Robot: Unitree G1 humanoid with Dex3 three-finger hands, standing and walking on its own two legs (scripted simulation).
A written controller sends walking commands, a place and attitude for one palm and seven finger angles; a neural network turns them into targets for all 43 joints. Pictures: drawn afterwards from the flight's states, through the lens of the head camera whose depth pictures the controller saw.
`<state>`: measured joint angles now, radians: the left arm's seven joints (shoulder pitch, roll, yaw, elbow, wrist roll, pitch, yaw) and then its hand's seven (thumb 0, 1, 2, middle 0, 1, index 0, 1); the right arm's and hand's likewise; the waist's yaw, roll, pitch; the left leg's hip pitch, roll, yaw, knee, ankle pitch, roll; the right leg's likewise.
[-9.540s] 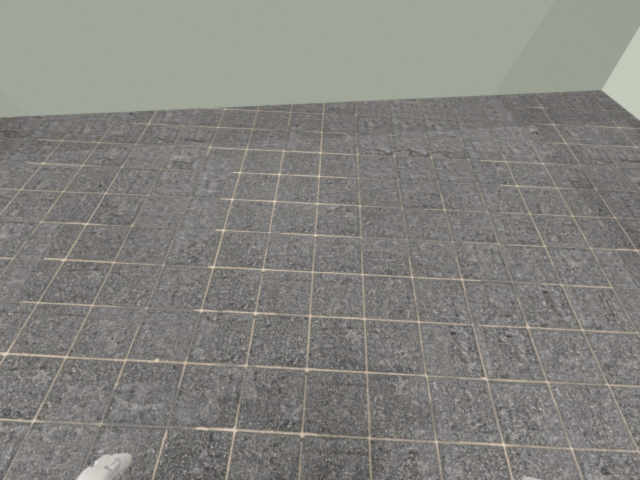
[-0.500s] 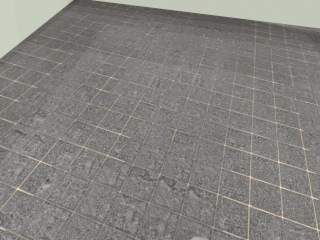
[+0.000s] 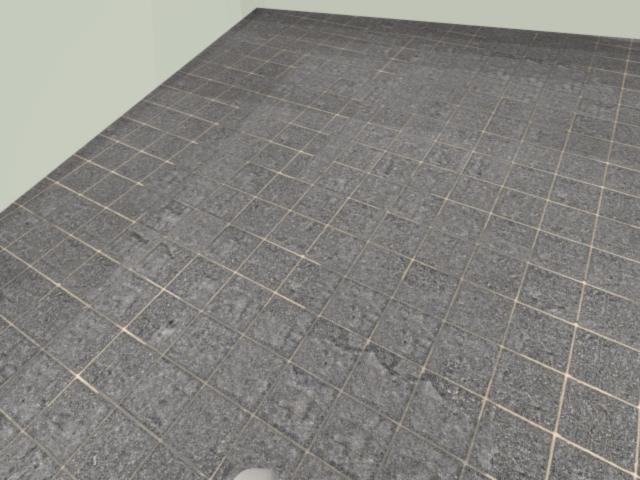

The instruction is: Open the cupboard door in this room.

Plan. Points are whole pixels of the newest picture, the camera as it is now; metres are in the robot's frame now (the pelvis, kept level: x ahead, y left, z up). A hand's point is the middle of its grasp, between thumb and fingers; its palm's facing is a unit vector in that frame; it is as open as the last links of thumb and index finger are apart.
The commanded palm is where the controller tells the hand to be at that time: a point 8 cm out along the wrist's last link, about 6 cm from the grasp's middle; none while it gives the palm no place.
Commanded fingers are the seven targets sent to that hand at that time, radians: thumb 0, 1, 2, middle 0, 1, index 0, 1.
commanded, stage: turn or walk to find it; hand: left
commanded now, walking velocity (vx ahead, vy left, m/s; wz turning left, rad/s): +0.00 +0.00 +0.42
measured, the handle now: out of the picture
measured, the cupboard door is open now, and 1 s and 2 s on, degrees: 0 0 0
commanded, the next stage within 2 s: stand and wait in 1.28 s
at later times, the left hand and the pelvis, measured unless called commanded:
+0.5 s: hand out of the picture -0.01 +0.26 -0.17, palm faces +0.21 -0.94 -0.26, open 7.4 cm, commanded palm none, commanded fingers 0.00 0.90 0.90 -0.20 -0.30 -0.20 -0.30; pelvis -0.04 +0.04 +0.00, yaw +10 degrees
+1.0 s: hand out of the picture -0.08 +0.19 -0.16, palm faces +0.42 -0.87 -0.26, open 7.3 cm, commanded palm none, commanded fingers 0.00 0.90 0.90 -0.20 -0.30 -0.20 -0.30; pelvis -0.05 -0.01 +0.00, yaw +24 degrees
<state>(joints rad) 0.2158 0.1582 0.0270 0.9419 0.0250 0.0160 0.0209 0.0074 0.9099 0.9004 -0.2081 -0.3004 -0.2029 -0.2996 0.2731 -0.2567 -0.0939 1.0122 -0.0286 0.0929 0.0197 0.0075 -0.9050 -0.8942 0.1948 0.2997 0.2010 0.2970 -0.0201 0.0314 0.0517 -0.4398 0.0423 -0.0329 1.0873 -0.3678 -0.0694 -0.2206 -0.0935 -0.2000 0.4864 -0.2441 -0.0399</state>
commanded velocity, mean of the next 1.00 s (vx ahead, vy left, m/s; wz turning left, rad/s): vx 0.00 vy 0.00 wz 0.42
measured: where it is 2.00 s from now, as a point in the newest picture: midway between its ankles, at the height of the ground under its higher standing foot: outside the picture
